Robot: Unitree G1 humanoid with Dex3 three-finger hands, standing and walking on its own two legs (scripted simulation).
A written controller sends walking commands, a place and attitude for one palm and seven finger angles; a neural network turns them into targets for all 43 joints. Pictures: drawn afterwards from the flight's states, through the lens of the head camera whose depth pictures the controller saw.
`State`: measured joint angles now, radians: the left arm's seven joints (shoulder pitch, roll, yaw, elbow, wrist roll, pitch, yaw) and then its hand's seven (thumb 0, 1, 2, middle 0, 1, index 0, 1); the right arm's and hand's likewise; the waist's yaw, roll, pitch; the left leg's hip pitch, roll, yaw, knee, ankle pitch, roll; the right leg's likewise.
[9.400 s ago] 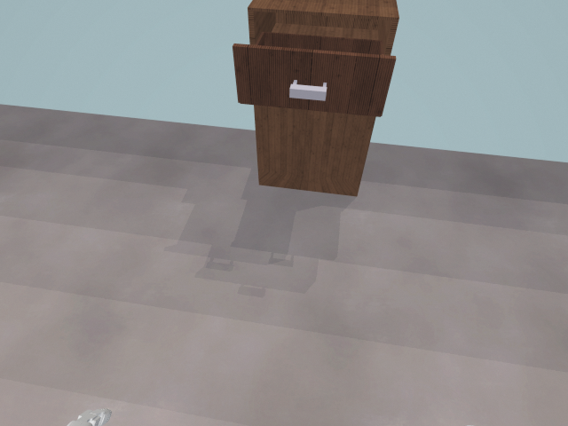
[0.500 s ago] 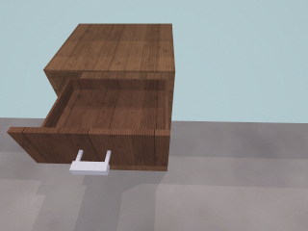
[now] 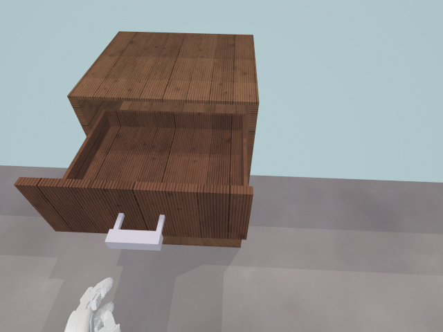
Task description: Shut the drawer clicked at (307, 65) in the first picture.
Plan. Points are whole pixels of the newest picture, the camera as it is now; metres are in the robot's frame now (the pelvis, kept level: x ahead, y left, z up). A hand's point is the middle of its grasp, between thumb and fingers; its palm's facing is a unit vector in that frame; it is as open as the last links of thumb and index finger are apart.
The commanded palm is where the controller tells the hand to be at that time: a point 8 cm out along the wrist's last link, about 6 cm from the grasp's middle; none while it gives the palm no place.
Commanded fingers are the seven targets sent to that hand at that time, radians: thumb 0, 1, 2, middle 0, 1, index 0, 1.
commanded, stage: raise the hand and make a fist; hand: left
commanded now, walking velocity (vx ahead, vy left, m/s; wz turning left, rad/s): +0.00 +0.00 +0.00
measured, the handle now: (138, 229) +0.32 +0.19 -0.02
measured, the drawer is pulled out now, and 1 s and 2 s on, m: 0.30 0.29 0.29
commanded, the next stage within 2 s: bring the fist close to the handle in 1.74 s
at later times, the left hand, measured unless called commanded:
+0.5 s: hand (137, 323) +0.15 +0.14 +0.00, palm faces -0.03 -1.00 -0.05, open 4.7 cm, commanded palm +0.11 +0.21 +0.00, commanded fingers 0.00 0.90 0.90 -0.88 -1.04 -0.88 -1.04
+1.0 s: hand (125, 312) +0.15 +0.15 +0.04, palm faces +0.01 -1.00 -0.05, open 3.1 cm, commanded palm +0.11 +0.21 +0.05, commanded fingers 0.00 0.90 0.90 -1.38 -1.58 -1.38 -1.58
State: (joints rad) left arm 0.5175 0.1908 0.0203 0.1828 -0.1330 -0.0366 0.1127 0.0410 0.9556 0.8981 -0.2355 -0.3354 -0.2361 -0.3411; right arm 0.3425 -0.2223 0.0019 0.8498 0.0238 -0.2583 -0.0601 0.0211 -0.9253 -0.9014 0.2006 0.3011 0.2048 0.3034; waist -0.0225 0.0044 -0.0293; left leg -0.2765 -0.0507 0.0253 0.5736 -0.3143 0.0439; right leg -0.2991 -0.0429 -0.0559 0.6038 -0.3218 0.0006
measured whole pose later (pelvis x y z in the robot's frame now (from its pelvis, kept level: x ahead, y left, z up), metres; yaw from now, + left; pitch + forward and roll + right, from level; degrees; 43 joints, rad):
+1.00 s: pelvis -0.01 -0.01 -0.05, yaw +0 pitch +10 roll -2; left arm 0.70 0.21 0.09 -0.32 -0.25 -0.34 -0.21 0.02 0.90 0.90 -1.19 -1.37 -1.19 -1.37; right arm 0.22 -0.22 -0.02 0.49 0.05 -0.24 -0.04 0.02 -0.91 -0.90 0.20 0.30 0.20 0.30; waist 0.01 0.03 -0.13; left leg -0.66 0.00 -0.01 0.99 -0.50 0.02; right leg -0.64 0.00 -0.09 0.94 -0.46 -0.03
